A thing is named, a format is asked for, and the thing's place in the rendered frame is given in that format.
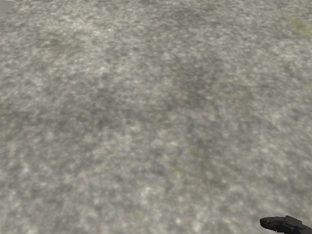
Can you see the robot right hand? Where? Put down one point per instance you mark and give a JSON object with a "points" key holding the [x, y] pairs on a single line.
{"points": [[285, 224]]}

